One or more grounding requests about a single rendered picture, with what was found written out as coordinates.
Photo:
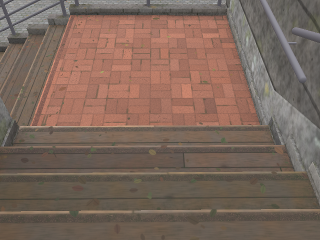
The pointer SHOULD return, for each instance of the stairs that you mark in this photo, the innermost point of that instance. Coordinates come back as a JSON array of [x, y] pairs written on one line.
[[24, 69], [153, 182]]

